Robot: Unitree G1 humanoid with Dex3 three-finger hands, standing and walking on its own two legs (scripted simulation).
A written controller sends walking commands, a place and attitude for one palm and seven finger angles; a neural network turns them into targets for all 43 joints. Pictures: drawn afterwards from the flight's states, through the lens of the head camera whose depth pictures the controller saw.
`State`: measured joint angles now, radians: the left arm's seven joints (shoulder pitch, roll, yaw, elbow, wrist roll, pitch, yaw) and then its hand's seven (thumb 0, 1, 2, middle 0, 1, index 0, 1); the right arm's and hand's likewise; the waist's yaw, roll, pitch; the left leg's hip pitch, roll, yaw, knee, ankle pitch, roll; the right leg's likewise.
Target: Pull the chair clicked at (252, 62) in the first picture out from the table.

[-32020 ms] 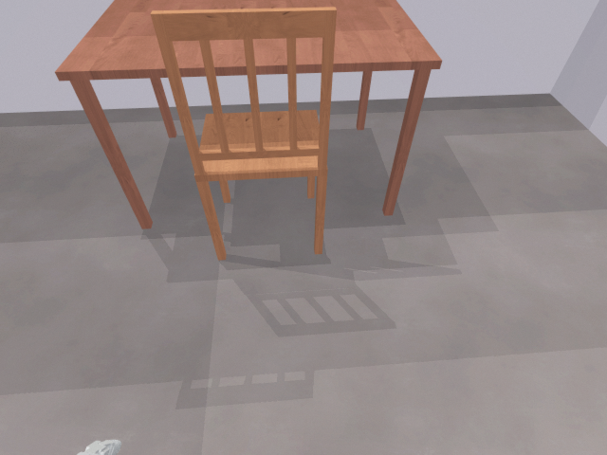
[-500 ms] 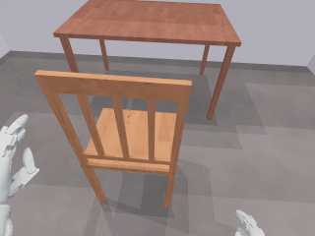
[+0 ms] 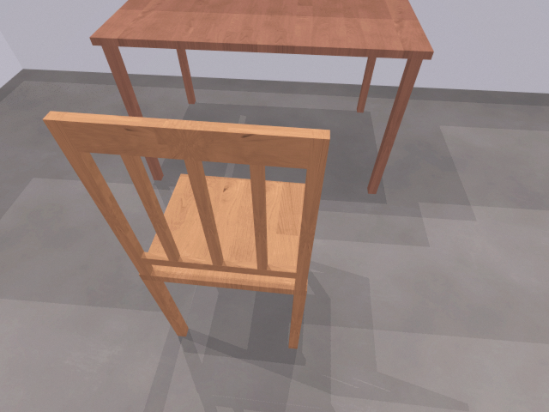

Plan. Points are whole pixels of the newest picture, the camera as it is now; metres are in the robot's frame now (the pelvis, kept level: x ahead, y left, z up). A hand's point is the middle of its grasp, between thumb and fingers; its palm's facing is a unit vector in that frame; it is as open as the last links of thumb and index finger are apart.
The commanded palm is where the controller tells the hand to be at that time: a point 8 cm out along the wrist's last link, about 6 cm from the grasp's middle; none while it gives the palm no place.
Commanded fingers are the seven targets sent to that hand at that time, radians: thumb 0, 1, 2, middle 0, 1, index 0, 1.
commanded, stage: let the arm hang, fingers relaxed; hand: left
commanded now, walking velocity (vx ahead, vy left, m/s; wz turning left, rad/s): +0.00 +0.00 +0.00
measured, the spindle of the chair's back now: (207, 219) +0.47 +0.17 -0.06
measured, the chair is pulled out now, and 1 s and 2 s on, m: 0.58 0.58 0.58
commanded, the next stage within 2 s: look to check the result in 0.56 s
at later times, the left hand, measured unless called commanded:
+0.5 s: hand out of the picture +0.00 +0.14 -0.17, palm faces +0.05 -0.98 -0.18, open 7.3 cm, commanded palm none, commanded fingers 0.00 0.90 0.90 -0.20 -0.30 -0.20 -0.30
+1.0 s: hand out of the picture +0.00 +0.14 -0.17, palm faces +0.05 -0.98 -0.17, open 7.4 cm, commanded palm none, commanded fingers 0.00 0.90 0.90 -0.20 -0.30 -0.20 -0.30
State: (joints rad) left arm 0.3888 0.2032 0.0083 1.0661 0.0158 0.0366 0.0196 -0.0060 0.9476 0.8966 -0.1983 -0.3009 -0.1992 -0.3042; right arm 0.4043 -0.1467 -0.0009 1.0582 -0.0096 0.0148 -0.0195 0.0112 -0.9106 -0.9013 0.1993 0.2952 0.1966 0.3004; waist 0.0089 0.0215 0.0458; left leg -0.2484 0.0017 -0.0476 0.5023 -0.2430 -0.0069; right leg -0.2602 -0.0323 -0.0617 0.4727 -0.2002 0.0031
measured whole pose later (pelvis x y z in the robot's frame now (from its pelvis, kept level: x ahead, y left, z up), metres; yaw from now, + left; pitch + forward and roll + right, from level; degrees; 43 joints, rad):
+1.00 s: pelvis +0.01 -0.02 +0.00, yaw +0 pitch -1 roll +0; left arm 0.31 0.11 0.01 1.08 0.01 0.01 0.03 0.01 0.91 0.90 -0.20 -0.30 -0.20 -0.30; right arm 0.37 -0.11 0.00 1.10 -0.01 -0.01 -0.04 0.01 -0.91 -0.90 0.20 0.30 0.20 0.30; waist 0.00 0.02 0.04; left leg -0.21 0.02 -0.06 0.47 -0.24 -0.03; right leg -0.24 -0.01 -0.07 0.47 -0.21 -0.02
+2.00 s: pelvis +0.01 -0.01 +0.00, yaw +0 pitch -1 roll +0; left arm 0.33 0.11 0.01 1.09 0.01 0.00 0.03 0.01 0.91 0.90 -0.20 -0.30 -0.20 -0.30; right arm 0.36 -0.10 0.00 1.12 0.00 -0.01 -0.04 0.01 -0.91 -0.90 0.20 0.30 0.20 0.30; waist 0.00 0.01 0.03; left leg -0.20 0.01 -0.06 0.47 -0.24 -0.03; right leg -0.23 -0.02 -0.07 0.47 -0.22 -0.01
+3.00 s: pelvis +0.02 -0.02 +0.00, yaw +0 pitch -1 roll +0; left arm 0.33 0.10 0.01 1.08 0.01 0.00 0.03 0.01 0.91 0.90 -0.20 -0.30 -0.20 -0.30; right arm 0.36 -0.10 0.00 1.13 0.00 -0.01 -0.04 0.01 -0.91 -0.90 0.20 0.30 0.20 0.30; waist 0.00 0.01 0.03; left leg -0.19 0.02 -0.06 0.46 -0.25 -0.03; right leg -0.22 -0.02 -0.07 0.47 -0.23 -0.02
